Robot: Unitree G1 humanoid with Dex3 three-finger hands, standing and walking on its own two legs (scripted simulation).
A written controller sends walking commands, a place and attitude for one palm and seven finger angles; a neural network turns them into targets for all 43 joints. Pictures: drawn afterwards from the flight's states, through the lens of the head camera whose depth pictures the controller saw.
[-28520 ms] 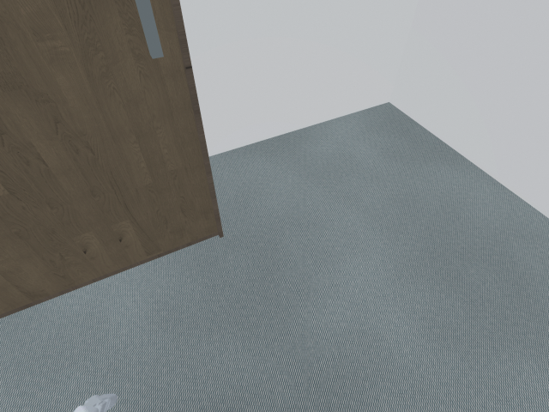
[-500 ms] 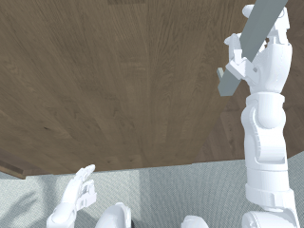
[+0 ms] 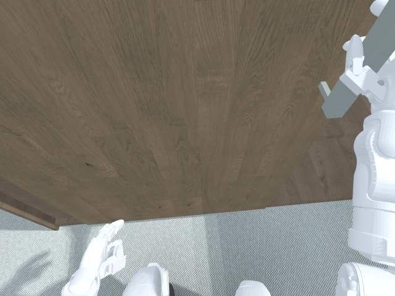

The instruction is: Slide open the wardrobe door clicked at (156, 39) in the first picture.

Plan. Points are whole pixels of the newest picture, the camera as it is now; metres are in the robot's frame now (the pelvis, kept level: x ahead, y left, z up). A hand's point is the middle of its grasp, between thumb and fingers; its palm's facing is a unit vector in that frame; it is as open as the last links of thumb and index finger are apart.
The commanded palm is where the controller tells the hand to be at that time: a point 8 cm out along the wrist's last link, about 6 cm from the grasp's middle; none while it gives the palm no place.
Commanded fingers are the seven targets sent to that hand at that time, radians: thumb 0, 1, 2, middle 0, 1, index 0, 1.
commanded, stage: stop walking and hold the door there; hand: right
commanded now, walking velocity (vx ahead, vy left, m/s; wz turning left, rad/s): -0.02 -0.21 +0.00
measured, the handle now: (361, 47) +0.41 -0.28 +0.23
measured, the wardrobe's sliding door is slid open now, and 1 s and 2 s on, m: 0.68 0.68 0.68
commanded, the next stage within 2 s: none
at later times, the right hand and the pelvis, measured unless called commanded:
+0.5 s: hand (354, 67) +0.38 -0.25 +0.22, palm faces +0.49 +0.86 -0.17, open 6.9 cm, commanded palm +0.34 -0.29 +0.20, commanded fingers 0.00 -0.90 -0.90 0.45 1.40 0.45 1.40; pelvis -0.02 +0.04 +0.00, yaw +8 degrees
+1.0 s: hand (354, 67) +0.38 -0.25 +0.23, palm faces +0.50 +0.85 -0.17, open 6.7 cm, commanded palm +0.34 -0.28 +0.20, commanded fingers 0.00 -0.90 -0.90 0.45 1.40 0.45 1.40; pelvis -0.05 +0.04 +0.00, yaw +10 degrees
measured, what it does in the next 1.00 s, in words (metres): steps on the spot: left foot, then right foot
